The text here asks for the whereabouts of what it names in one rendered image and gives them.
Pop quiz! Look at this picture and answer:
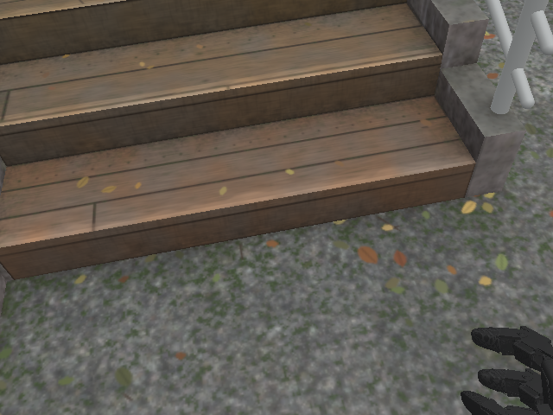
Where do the stairs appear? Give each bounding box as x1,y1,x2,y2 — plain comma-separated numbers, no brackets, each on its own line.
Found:
0,0,476,280

